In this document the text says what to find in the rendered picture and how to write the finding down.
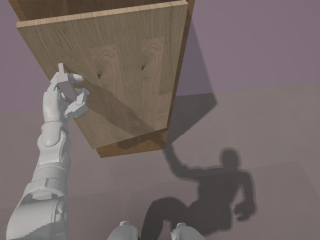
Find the left robot upper arm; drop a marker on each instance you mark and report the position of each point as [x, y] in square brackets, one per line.
[44, 220]

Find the handle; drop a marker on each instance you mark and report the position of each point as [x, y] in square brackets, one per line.
[66, 86]

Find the left robot shin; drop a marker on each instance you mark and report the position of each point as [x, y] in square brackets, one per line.
[124, 223]

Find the left robot hand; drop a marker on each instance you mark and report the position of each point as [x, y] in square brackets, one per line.
[55, 103]

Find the cupboard door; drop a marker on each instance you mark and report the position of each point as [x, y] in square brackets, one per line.
[128, 58]

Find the robot right thigh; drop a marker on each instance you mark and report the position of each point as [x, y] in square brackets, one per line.
[185, 233]

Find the left robot forearm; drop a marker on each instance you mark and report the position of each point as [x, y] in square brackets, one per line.
[49, 181]

